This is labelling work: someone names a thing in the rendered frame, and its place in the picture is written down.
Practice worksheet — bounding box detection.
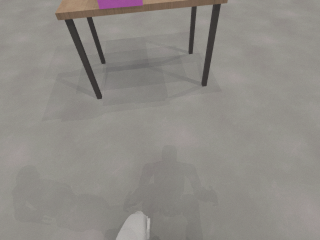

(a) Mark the robot left thigh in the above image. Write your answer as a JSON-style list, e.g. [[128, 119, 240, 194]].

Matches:
[[116, 213, 150, 240]]

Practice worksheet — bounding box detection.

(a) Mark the table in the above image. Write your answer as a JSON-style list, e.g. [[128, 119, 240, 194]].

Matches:
[[55, 0, 228, 99]]

